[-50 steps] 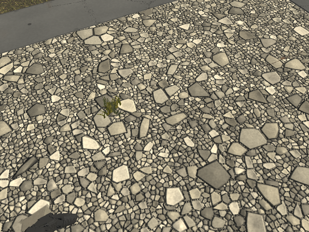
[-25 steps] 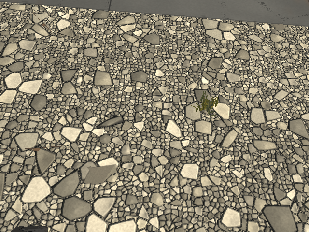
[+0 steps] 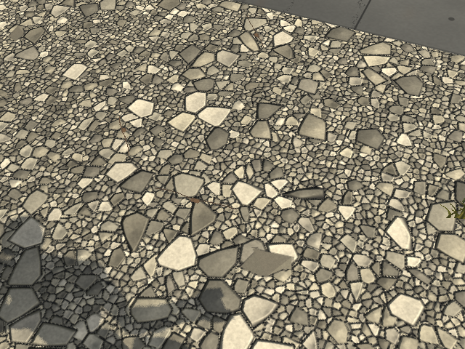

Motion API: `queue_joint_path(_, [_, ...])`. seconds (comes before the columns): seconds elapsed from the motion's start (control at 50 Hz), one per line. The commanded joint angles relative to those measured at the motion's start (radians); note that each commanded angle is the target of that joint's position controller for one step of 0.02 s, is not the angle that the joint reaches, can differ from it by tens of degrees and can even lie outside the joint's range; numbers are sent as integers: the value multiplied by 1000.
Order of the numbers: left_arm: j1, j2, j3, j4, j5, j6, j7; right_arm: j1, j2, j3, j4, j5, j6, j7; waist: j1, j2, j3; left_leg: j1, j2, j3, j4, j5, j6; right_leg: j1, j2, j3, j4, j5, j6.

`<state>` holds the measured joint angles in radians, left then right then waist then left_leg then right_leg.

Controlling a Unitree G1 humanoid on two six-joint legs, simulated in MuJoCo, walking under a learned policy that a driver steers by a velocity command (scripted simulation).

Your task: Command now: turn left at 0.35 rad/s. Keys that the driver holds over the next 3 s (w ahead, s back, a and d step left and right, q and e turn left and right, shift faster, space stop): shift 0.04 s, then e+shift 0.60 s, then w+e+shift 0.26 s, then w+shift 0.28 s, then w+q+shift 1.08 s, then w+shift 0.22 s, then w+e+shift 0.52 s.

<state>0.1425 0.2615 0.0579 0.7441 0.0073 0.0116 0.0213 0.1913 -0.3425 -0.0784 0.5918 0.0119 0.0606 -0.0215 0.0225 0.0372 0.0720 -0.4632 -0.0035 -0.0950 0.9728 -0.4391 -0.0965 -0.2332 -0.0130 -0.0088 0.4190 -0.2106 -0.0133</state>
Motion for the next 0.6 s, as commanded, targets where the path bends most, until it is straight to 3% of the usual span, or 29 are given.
queue_joint_path(0.02, [-34, 213, 52, -55, -10, -5, -9, -36, -50, -1, -83, -3, -20, 1, 14, -223, -158, 60, 1, 69, -178, 4, 3, 151, -228, 156, -72, 453, -227])
queue_joint_path(0.06, [-13, 194, 40, -36, -21, -4, -15, -16, -38, 3, -64, -4, -19, 3, 9, -222, -157, 156, -4, 76, -348, 59, 21, 130, -222, 168, -44, 432, -216])
queue_joint_path(0.08, [-21, 160, 23, -25, -28, -6, -21, 23, -10, 8, -38, -10, -20, 4, -21, -202, -150, 258, -10, 81, -524, 171, 41, 84, -199, 161, -22, 407, -191])
queue_joint_path(0.1, [-4, 128, 7, -10, -37, -13, -27, 52, -6, 9, -19, -17, -21, 5, -41, -180, -139, 392, -15, 83, -700, 316, 68, 13, -172, 156, -12, 348, -144])
queue_joint_path(0.12, [40, 114, -3, -4, -22, -27, -39, 69, -70, -4, -23, -23, -20, -5, -26, -121, -174, 548, 79, -9, -661, 457, 94, -83, -134, 150, 18, 214, -65])
queue_joint_path(0.14, [51, 83, -15, -20, 15, -42, -54, 90, -164, -22, -41, -38, -10, -21, -10, 102, -209, 646, 282, -163, -568, 806, 168, -220, -42, 89, 165, -155, 10])
queue_joint_path(0.16, [16, 119, -1, -40, -24, -43, -44, 42, -165, -30, -26, -51, -12, -17, -26, 218, -193, 442, 362, -182, -595, 663, 300, -213, -16, 17, 248, -336, 45])
queue_joint_path(0.18, [-18, 198, 21, -37, -40, -34, -33, 10, -143, -29, -47, -53, -24, -12, -58, 175, -134, 400, 333, -172, -629, 602, 332, -236, -20, 18, 413, -365, 65])
queue_joint_path(0.2, [-14, 219, 41, -32, -50, -21, -25, 8, -126, -28, -36, -52, -32, -16, -60, 179, -105, 397, 332, -153, -639, 621, 335, -314, -9, 19, 576, -388, 76])
queue_joint_path(0.22, [31, 211, 51, -9, -49, 0, -14, -15, -107, -21, -38, -47, -41, -20, -44, 158, -96, 376, 320, -103, -641, 639, 323, -329, -19, 45, 682, -381, 88])
queue_joint_path(0.26, [69, 167, 49, -9, -42, 32, -3, -73, -65, -10, -34, -32, -55, -25, -12, 131, -71, 344, 302, -16, -646, 657, 304, -351, -33, 50, 746, -297, 106])
queue_joint_path(0.3, [37, 138, 44, -42, -40, 42, -5, -83, -50, -10, -26, -33, -55, -31, -22, 122, -66, 365, 294, 39, -660, 603, 299, -379, -53, 22, 696, -218, 122])
queue_joint_path(0.34, [4, 116, 35, -79, -37, 44, -21, -77, -56, -18, -17, -35, -51, -36, -39, 109, -84, 404, 302, 76, -652, 585, 302, -365, -72, 4, 587, -178, 127])
queue_joint_path(0.38, [-13, 101, 27, -115, -34, 44, -41, -78, -86, -31, -11, -31, -48, -31, -50, 102, -106, 413, 324, 104, -638, 614, 305, -310, -81, -22, 484, -173, 112])
queue_joint_path(0.44, [11, 128, 38, -147, -34, 54, -59, -88, -124, -49, -1, -11, -52, -11, -40, 107, -126, 403, 354, 141, -599, 661, 290, -222, -64, -72, 376, -164, 73])
queue_joint_path(0.5, [74, 144, 59, -158, -36, 71, -62, -112, -119, -56, 13, 20, -62, 8, 8, 88, -133, 355, 344, 214, -470, 616, 213, -78, -23, -115, 186, -55, 9])
queue_joint_path(0.52, [140, 179, 79, -143, -31, 69, -46, -65, -91, -52, 37, 20, -65, 15, 32, 14, -156, 282, 286, 268, -328, 559, 154, 59, 8, -82, 90, 66, -34])
queue_joint_path(0.54, [215, 313, 121, -149, -32, 61, -22, -61, -56, -41, 18, -10, -69, 17, 55, -230, -164, 22, 167, 328, -24, 227, 55, 263, -152, 212, 0, 500, -135])
queue_joint_path(0.56, [204, 404, 128, -178, 5, 35, -26, -151, -1, -17, -66, -40, -74, 8, 41, -401, -237, -243, -9, 171, 219, -283, 3, 325, -360, 634, -46, 594, -367])
queue_joint_path(0.58, [189, 331, 108, -184, 10, 4, -40, -194, -61, -31, -52, -35, -71, 2, 83, -203, -269, -277, 16, 29, 312, -268, 17, 317, -369, 578, -85, 445, -379])
queue_joint_path(0.6, [160, 302, 95, -178, -1, -14, -36, -208, -66, -33, -54, -14, -74, -2, 55, -171, -204, -282, 25, 5, 300, -177, 47, 253, -319, 498, -97, 336, -327])
